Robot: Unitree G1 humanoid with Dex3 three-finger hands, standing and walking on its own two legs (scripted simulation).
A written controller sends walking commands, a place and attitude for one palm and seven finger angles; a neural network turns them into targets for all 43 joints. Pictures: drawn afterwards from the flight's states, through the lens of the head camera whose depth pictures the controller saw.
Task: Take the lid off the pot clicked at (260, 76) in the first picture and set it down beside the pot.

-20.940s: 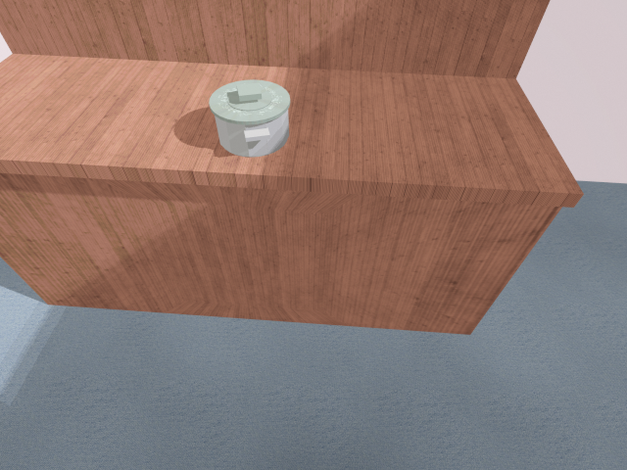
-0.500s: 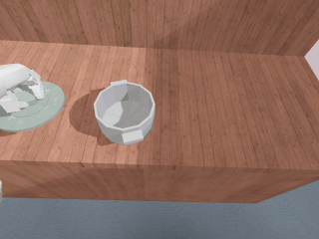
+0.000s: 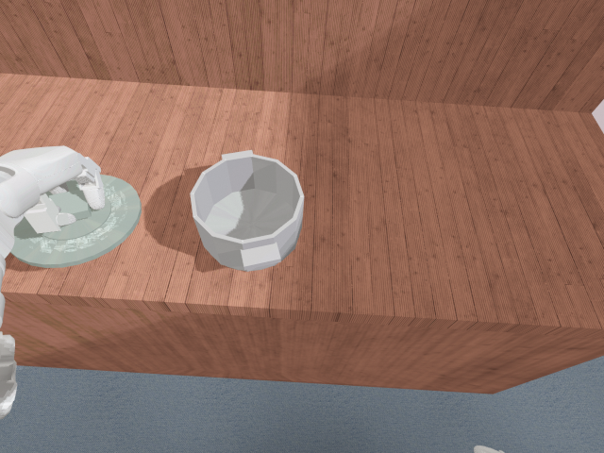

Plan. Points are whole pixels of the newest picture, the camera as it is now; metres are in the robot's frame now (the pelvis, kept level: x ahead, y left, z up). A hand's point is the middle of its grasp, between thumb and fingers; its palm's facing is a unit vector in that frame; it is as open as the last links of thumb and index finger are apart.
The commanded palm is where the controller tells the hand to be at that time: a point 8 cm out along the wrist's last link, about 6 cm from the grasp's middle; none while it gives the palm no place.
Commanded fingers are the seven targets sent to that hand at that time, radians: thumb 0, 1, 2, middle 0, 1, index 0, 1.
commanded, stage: lower the lid onto the table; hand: left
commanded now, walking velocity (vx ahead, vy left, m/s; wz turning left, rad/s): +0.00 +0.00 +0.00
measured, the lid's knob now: (70, 206) +0.43 +0.35 +0.03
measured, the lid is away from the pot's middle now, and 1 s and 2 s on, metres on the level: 0.25 0.25 0.25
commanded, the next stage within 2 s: open the fingers wide in 1.36 s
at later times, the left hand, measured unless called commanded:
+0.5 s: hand (81, 211) +0.41 +0.33 +0.04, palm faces -0.53 -0.13 -0.84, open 6.5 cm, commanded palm +0.45 +0.34 +0.09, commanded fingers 0.00 0.64 1.07 -0.68 -0.90 -0.85 -1.01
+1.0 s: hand (84, 208) +0.44 +0.34 +0.01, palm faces -0.54 -0.12 -0.83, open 4.4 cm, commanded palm +0.48 +0.34 +0.06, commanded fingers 0.00 0.64 1.07 -0.68 -0.90 -0.85 -1.01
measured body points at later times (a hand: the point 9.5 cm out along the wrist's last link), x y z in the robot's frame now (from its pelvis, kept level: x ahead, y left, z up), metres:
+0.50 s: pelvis +0.00 -0.01 -0.01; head +0.09 +0.01 +0.43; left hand +0.44 +0.33 +0.08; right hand +0.02 -0.31 -0.12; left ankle -0.04 +0.05 -0.74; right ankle +0.01 -0.16 -0.74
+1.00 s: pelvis +0.00 +0.00 -0.02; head +0.12 +0.03 +0.41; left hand +0.46 +0.35 +0.06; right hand +0.03 -0.29 -0.13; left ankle -0.04 +0.06 -0.74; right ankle +0.01 -0.16 -0.74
